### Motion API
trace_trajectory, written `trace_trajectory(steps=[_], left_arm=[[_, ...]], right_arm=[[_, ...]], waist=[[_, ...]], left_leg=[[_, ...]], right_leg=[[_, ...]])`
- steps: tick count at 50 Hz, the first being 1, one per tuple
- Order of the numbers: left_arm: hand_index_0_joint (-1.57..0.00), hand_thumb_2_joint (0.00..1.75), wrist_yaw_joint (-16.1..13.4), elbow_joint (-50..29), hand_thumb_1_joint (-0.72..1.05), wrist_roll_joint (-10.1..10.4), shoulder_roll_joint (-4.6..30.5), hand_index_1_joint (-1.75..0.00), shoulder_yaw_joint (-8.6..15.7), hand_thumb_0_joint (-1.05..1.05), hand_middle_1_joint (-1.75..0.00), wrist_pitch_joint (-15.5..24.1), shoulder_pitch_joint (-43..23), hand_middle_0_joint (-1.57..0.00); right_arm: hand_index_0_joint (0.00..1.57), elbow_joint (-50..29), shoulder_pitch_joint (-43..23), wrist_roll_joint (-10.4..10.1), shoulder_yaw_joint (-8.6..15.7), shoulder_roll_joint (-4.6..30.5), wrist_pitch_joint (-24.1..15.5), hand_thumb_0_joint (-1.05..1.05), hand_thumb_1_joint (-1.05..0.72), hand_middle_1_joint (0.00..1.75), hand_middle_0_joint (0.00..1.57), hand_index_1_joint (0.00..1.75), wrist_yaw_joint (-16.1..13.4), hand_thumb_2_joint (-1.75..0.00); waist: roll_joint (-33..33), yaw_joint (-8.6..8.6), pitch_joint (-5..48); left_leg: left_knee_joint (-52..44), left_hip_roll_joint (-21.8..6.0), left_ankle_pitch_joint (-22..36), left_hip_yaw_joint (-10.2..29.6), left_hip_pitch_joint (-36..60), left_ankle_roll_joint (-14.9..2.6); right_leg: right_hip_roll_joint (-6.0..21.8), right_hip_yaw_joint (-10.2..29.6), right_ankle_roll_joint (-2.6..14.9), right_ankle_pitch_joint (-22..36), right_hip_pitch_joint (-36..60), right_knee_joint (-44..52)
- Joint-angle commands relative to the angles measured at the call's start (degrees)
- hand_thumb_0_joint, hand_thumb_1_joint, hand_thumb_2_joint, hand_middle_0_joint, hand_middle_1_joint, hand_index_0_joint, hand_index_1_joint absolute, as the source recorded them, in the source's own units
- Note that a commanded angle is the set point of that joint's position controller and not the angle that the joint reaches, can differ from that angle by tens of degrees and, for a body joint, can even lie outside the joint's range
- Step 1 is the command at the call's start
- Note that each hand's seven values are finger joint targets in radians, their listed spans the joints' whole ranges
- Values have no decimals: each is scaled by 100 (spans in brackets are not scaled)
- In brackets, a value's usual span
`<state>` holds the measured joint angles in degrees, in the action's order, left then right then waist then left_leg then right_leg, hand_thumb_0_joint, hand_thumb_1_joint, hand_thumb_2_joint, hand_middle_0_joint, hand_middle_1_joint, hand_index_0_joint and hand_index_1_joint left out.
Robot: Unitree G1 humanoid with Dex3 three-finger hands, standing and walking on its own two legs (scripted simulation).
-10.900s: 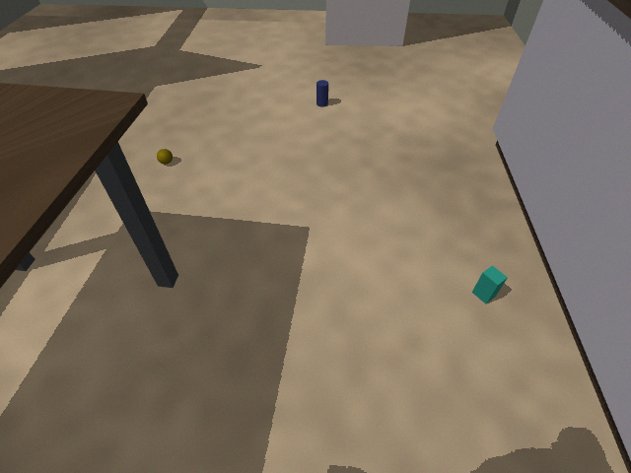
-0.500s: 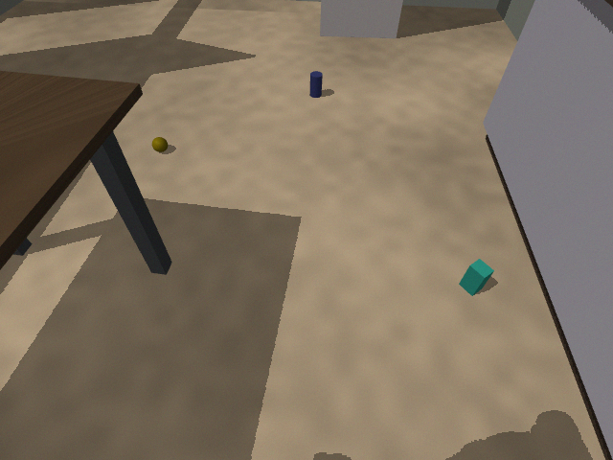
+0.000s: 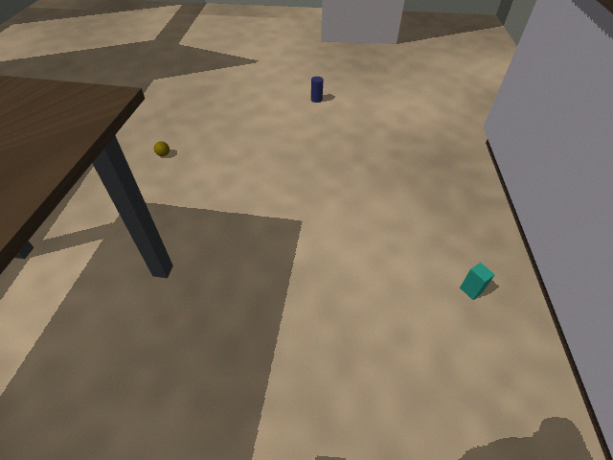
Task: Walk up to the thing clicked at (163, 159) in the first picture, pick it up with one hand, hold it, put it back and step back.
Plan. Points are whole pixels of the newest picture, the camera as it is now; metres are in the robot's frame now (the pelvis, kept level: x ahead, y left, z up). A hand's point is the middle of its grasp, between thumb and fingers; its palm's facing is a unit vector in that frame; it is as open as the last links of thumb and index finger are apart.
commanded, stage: stand
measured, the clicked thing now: (161, 148) +1.66 +0.78 -0.74
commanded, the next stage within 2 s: walk up in 0.60 s
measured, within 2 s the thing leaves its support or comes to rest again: neither
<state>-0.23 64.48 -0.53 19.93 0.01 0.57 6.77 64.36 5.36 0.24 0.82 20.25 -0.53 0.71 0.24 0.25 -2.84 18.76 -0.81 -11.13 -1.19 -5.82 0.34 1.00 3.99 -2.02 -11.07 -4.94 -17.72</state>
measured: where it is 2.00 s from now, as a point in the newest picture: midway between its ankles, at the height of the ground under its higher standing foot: (326, 352)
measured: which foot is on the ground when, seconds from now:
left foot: down 0.00-0.88, up 0.90-1.00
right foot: down 0.00-0.64, up 0.66-0.86, down 0.88-1.00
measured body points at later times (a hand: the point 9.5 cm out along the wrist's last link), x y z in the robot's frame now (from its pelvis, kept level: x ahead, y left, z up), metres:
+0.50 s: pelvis -0.01 +0.00 +0.00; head +0.00 +0.00 +0.45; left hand +0.06 +0.31 -0.13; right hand +0.07 -0.30 -0.13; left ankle -0.01 +0.12 -0.75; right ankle -0.01 -0.15 -0.75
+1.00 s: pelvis +0.08 -0.07 -0.02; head +0.06 -0.10 +0.43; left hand +0.13 +0.28 -0.11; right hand +0.11 -0.41 -0.15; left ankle +0.04 +0.08 -0.69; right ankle +0.10 -0.19 -0.75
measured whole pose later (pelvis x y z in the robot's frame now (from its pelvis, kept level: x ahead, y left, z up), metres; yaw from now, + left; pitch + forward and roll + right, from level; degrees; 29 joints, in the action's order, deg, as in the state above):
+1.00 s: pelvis +0.08 -0.07 -0.02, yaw -2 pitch -4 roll -1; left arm 3.1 56.5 -1.8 23.7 4.6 3.8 15.9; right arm 59.6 14.8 1.2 6.0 27.0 -0.1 3.3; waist 5.4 -1.4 -1.5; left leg 61.0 -0.6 -23.7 5.3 -20.5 -1.7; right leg 0.9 -4.1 0.7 -15.2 -13.6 -32.3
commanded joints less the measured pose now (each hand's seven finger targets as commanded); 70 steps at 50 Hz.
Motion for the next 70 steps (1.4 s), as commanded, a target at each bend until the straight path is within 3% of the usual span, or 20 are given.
trace_trajectory(steps=[1,29,30,32,33,39,43,44,45,46,48,51,58,62,64,65,66,67,68,70], left_arm=[[-20,90,-69,-367,90,-11,1204,-30,226,0,-30,123,-167,-20],[-20,90,-47,-372,90,-14,1253,-30,230,0,-30,112,-108,-20],[-20,90,138,-731,90,-126,1754,-30,559,0,-30,177,78,-20],[-20,90,269,-936,90,-193,1509,-30,559,0,-30,147,-520,-20],[-20,90,296,-1112,90,-213,1509,-30,581,0,-30,154,-729,-20],[-20,90,561,-1126,90,-123,1493,-30,647,0,-30,215,51,-20],[-20,90,444,-550,90,-106,1675,-30,857,0,-30,286,1778,-20],[-20,90,338,-430,90,-160,2055,-30,985,0,-30,335,2484,-20],[-20,90,245,-604,90,-235,2429,-30,1067,0,-30,374,2721,-20],[-20,90,229,-975,90,-197,2538,-30,942,0,-30,413,1763,-20],[-20,90,217,-1381,90,-79,2343,-30,881,0,-30,478,394,-20],[-20,90,209,-1396,90,-35,1924,-30,778,0,-30,534,444,-20],[-20,90,207,-1529,90,-60,2051,-30,899,0,-30,604,680,-20],[-20,90,252,-1526,90,-53,1988,-30,813,0,-30,541,986,-20],[-20,90,243,-1622,90,-54,1965,-30,764,0,-30,508,778,-20],[-20,90,229,-1642,90,-28,1731,-30,659,0,-30,479,990,-20],[-20,90,197,-1698,90,28,1316,-30,524,0,-30,439,1253,-20],[-20,90,187,-1800,90,107,1250,-30,534,0,-30,453,1301,-20],[-20,90,136,-1752,90,22,1788,-30,576,0,-30,454,891,-20],[-20,90,177,-1575,90,145,1750,-30,554,0,-30,469,1135,-20]], right_arm=[[20,-378,-239,13,233,1227,-97,0,-90,30,20,30,-96,-90],[20,-364,-58,30,222,1199,-121,0,-90,30,20,30,-92,-90],[20,-668,365,115,615,1790,-230,0,-90,30,20,30,50,-90],[20,-544,812,175,823,2026,-258,0,-90,30,20,30,111,-90],[20,-646,915,186,883,2082,-285,0,-90,30,20,30,123,-90],[20,-1236,145,221,855,1944,-364,0,-90,30,20,30,198,-90],[20,-1422,-372,279,751,1539,-248,0,-90,30,20,30,204,-90],[20,-1477,-191,307,583,1104,-236,0,-90,30,20,30,199,-90],[20,-1621,-198,195,450,860,-228,0,-90,30,20,30,226,-90],[20,-1615,-50,101,582,1287,-203,0,-90,30,20,30,210,-90],[20,-1220,544,34,712,1800,-234,0,-90,30,20,30,226,-90],[20,-1000,1054,22,684,1624,-207,0,-90,30,20,30,317,-90],[20,-1553,359,135,673,1473,-211,0,-90,30,20,30,510,-90],[20,-1707,61,158,677,1340,-286,0,-90,30,20,30,508,-90],[20,-1531,841,168,767,1446,-341,0,-90,30,20,30,428,-90],[20,-1302,1571,216,866,1684,-386,0,-90,30,20,30,352,-90],[20,-1187,2382,318,1021,2094,-421,0,-90,30,20,30,259,-90],[20,-1410,2248,175,1081,2546,-458,0,-90,30,20,30,225,-90],[20,-1490,1922,-32,1119,2544,-444,0,-90,30,20,30,231,-90],[20,-1731,1292,-27,870,2032,-452,0,-90,30,20,30,163,-90]], waist=[[-57,2,479],[-86,4,364],[26,94,992],[808,450,0],[914,533,-509],[1193,-32,-187],[86,-928,250],[-1522,-1225,486],[-2231,-1352,210],[-1213,-794,-107],[-653,-77,-631],[-808,47,-478],[-579,-171,-548],[-518,-323,-337],[-212,173,-1],[509,442,469],[1543,755,939],[1956,651,878],[988,621,743],[459,219,287]], left_leg=[[-191,-681,1040,508,275,-184],[-283,-659,770,560,145,-203],[-3,-605,-2354,745,498,-584],[-974,-1517,-3887,1902,805,-1075],[-1328,-2219,-3612,2561,648,-1432],[-1203,-1574,-2599,1114,-452,-1094],[1089,-761,-2941,60,-2539,-717],[3143,-71,-3063,-530,-3442,-574],[4873,557,-2680,362,-4172,-338],[5077,300,-1927,1136,-3773,-261],[4808,-248,-962,1152,-3366,-203],[4049,-307,-382,918,-2602,-36],[2196,-575,61,347,-2497,69],[1448,-453,118,-234,-1762,-111],[1144,-277,176,-400,-534,-218],[1010,-42,-208,-452,516,-393],[524,-983,-1504,978,1397,-771],[-658,-2296,-2211,4015,1684,-1354],[-778,-2459,-2308,4138,1140,-1655],[-365,-1971,-1227,2183,570,-1363]], right_leg=[[570,288,267,1220,-159,180],[588,296,283,879,-182,189],[196,200,475,-1924,-444,-455],[-101,-392,363,-2042,-2626,-1981],[87,-240,306,-1803,-3347,-2874],[402,-370,225,-1124,-1816,-2192],[65,-762,248,-261,1321,-1338],[337,-109,371,-1662,2050,-602],[1603,2444,627,-3876,1438,616],[2412,3971,1083,-4939,193,1658],[1988,2676,1124,-3943,-531,1445],[1424,1016,1135,-2325,-867,1185],[1361,138,1244,-1798,-530,988],[1259,-190,1206,-534,-255,385],[1238,-370,1108,710,-613,-789],[790,-775,948,1406,-894,-2256],[307,-1009,686,543,-1886,-4165],[-662,-482,509,-1896,-3307,-4995],[-174,283,606,-1835,-3252,-5416],[208,339,542,-1100,-3197,-5134]])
